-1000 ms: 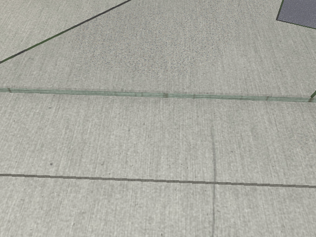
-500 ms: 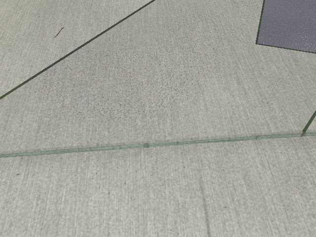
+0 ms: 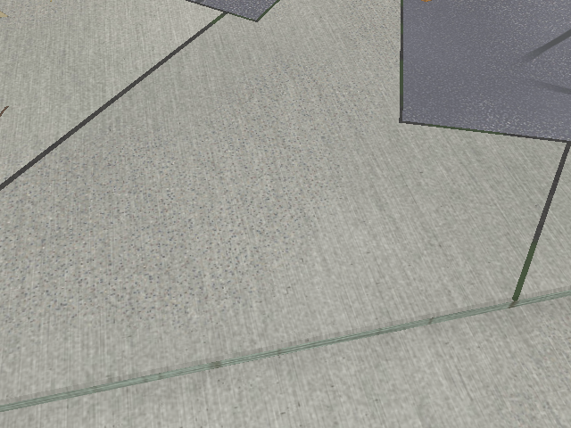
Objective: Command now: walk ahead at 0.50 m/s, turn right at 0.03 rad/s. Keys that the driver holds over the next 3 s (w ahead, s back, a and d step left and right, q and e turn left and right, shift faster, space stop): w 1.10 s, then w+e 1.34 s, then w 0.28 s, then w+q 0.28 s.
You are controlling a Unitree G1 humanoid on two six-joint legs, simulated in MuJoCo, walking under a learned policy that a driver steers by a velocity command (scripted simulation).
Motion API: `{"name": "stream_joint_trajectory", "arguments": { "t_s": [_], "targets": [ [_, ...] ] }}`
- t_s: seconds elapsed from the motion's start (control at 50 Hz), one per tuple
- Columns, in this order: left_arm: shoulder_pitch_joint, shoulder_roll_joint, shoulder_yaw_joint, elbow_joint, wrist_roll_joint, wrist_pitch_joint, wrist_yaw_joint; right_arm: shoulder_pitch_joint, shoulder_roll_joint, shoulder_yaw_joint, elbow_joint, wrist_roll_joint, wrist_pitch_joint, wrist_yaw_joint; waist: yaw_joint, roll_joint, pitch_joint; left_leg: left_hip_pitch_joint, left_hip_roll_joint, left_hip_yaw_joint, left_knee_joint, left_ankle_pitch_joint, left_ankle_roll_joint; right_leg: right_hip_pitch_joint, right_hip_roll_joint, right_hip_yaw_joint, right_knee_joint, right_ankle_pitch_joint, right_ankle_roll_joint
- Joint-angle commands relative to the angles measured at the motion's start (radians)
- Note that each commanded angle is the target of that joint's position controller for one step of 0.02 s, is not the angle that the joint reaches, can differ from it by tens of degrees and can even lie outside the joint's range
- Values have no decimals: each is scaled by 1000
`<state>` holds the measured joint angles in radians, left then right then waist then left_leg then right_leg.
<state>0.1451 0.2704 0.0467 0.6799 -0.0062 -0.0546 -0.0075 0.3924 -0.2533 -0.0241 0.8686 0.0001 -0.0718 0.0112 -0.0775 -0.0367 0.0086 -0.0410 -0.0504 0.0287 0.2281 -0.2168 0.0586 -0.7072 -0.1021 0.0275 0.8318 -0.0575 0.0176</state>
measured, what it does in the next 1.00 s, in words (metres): climbs: right foot, then left foot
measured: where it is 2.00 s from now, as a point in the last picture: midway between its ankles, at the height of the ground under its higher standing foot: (281, 210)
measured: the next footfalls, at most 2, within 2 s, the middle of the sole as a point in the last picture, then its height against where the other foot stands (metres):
right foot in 0.16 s outside the picture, level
left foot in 0.70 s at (216, 418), level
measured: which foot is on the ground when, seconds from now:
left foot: down 0.00-0.18, up 0.20-0.68, down 0.70-1.00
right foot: up 0.00-0.14, down 0.16-0.70, up 0.72-1.00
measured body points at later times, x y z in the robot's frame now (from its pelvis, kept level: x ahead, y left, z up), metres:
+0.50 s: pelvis +0.27 -0.04 +0.02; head +0.29 -0.04 +0.47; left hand +0.31 +0.24 -0.10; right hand +0.45 -0.30 -0.08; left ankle +0.42 +0.13 -0.66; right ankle +0.26 -0.14 -0.72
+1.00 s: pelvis +0.54 +0.02 +0.02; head +0.56 +0.03 +0.47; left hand +0.71 +0.27 -0.09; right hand +0.52 -0.24 -0.11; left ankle +0.48 +0.12 -0.72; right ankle +0.66 -0.13 -0.62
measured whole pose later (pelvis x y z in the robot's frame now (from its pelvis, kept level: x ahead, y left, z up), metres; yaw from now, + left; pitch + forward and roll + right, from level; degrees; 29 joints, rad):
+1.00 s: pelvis +0.54 +0.02 +0.02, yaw +0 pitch +2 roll +1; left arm 0.14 0.26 0.03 0.79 -0.01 -0.06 -0.01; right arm 0.41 -0.24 -0.03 0.92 -0.01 -0.05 0.00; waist -0.05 -0.04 -0.01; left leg -0.06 -0.03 0.06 0.25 -0.23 0.04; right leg -0.81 -0.12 -0.01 1.13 -0.16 0.03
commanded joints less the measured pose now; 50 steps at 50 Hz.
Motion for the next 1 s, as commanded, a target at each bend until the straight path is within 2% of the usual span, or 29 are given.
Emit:
{"name": "stream_joint_trajectory", "arguments": {
  "t_s": [0.02, 0.06, 0.1, 0.14, 0.16, 0.18, 0.2, 0.22, 0.24, 0.26, 0.28, 0.3, 0.36, 0.44, 0.5, 0.6, 0.64, 0.66, 0.68, 0.7, 0.72, 0.74, 0.76, 0.78, 0.8, 0.82, 0.9, 0.96, 1.0],
  "targets": [
    [-158, 13, -8, -103, -6, -23, -16, 21, -179, -39, -40, 8, 2, -10, -20, 102, 67, -16, 251, -125, -105, 286, 134, 0, 28, -54, -148, 67, 0],
    [-189, 26, -4, -116, -10, -29, -28, 51, -189, -40, -24, 7, 9, -10, -22, 119, 74, 29, 284, -131, -95, 329, 140, 20, 50, -70, -180, 45, -16],
    [-186, 46, 3, -123, -12, -37, -39, 42, -194, -43, -17, 13, 16, -13, 6, 139, 66, 89, 306, -119, -55, 437, 125, 45, 63, -70, -218, -4, -48],
    [-79, 89, 26, -100, -3, -42, -39, 8, -211, -47, -21, 17, 22, -21, 92, 168, -20, 107, 290, -81, 82, 782, 94, 241, 121, -109, -265, -30, -92],
    [77, 132, 50, -52, 2, -39, -31, -1, -200, -42, -25, 15, 26, -27, 169, 160, -120, 61, 247, -44, 251, 899, 67, 464, 145, -120, -293, -4, -124],
    [271, 202, 73, -11, 8, -32, -16, -6, -172, -27, -50, -3, 24, -32, 243, 77, -263, -139, 203, -18, 536, 662, 30, 788, -16, 70, -280, -1, -188],
    [340, 281, 90, 16, 7, -25, -15, 122, -42, 10, -67, -4, 7, -21, 178, -220, -424, -512, 14, -30, 924, -38, -29, 1104, -261, 587, -421, -337, -352],
    [311, 182, 61, 8, 3, -25, -9, 45, -136, -14, -49, 3, -16, -7, 205, -172, -397, -636, 23, -166, 1076, -295, -19, 1062, -264, 743, -549, -481, -331],
    [219, 150, 45, 3, 1, -27, -4, -45, -185, -34, -85, 32, -30, 4, 183, -124, -211, -722, 73, -148, 1120, -239, -8, 914, -246, 593, -564, -476, -291],
    [155, 131, 37, -1, 3, -28, -3, -105, -171, -29, -100, 33, -35, 3, 152, -27, -127, -694, 124, -120, 1080, -155, -4, 763, -209, 466, -583, -371, -271],
    [112, 108, 31, 7, 8, -33, -10, -126, -152, -31, -106, 20, -34, 1, 115, 7, -63, -658, 153, -107, 1019, -107, -9, 639, -166, 369, -615, -271, -260],
    [81, 82, 24, 10, 16, -41, -13, -96, -140, -34, -98, 16, -24, -2, 74, -26, -52, -593, 181, -117, 990, -69, -12, 562, -132, 300, -640, -210, -248],
    [67, 89, 28, 34, 3, -56, -16, -72, -97, -24, -81, 12, 10, -10, 42, -37, -20, -545, 194, -92, 887, -45, -45, 460, -100, 179, -711, -135, -270],
    [110, 141, 41, 70, 4, -57, -1, -202, -92, -21, -114, 0, 11, -11, 72, -10, 20, -609, 202, -81, 663, 143, -81, 475, -98, 106, -747, -75, -269],
    [143, 165, 45, 93, -1, -46, 5, -287, -72, -12, -124, 4, 2, -3, 109, -15, 23, -548, 169, -43, 495, 241, -89, 490, -86, 42, -742, -54, -244],
    [206, 184, 50, 144, -15, -20, 6, -393, -97, -14, -160, 14, -6, 19, 146, -20, 48, -562, 151, -44, 348, 190, -57, 646, -149, 61, -673, -67, -219],
    [222, 178, 48, 159, -15, -5, 9, -383, -123, -23, -162, 11, -14, 26, 136, -8, 30, -501, 121, -15, 292, 117, -31, 701, -147, 65, -607, 9, -198],
    [221, 181, 45, 165, -16, 5, 9, -336, -128, -32, -148, 10, -18, 27, 100, -11, -9, -400, 77, 27, 231, 102, -17, 724, -124, 47, -517, 175, -181],
    [213, 180, 42, 168, -17, 13, 10, -192, -158, -52, -103, 7, -19, 23, 31, -13, -90, -197, 48, 48, 201, 98, 7, 687, -84, 7, -337, 349, -156],
    [195, 134, 21, 142, 0, 10, 12, 5, -233, -77, -62, 1, -17, 14, -50, 52, -240, 109, 201, -120, 238, 157, 64, 506, -38, -41, -43, 229, -110],
    [270, 15, -12, 113, 13, -17, 5, 78, -345, -103, -37, 0, -3, 10, -10, 327, -310, 434, 447, -564, 175, 120, 226, 50, 146, -89, 312, -337, -24],
    [222, 83, 3, 134, -4, -43, 2, 103, -249, -82, -37, 5, -1, 8, -59, 226, -324, 416, 460, -689, 98, 27, 246, -69, 127, 78, 472, -504, -24],
    [154, 125, 15, 110, -33, -58, -6, 39, -208, -68, -48, -3, 0, 4, -42, 186, -204, 329, 431, -560, 95, 12, 213, -152, 75, 79, 529, -449, -41],
    [105, 123, 12, 98, -33, -60, -5, -32, -169, -57, -64, -5, 1, 3, -14, 137, -135, 211, 383, -444, 74, 34, 187, -139, 19, 39, 495, -362, -46],
    [70, 117, 14, 90, -18, -56, -4, -87, -132, -46, -73, -10, 1, 7, 8, 113, -62, 94, 349, -380, 28, 59, 182, -115, -6, 28, 437, -293, -42],
    [78, 109, 18, 92, -13, -44, -4, -114, -106, -36, -73, -19, -3, 7, 42, 136, -33, 11, 324, -328, -8, 94, 171, -56, -26, 29, 410, -249, -38],
    [96, 43, 3, 97, -3, -8, 0, -83, -130, -41, -36, -16, -10, -2, 85, 126, 11, -80, 303, -205, -74, 271, 192, -79, -29, -2, 431, -187, 6],
    [0, 29, -7, 61, 2, -7, -2, -33, -122, -38, -9, -12, 4, -20, 71, 98, 42, -46, 286, -142, -86, 286, 174, -203, -44, -14, 361, -99, 21],
    [-94, 2, -23, 29, 3, -13, -14, -24, -125, -35, -10, -12, 17, -26, 46, 85, 64, -109, 241, -71, -107, 270, 147, -108, -22, -63, 143, -19, 14]
  ]
}}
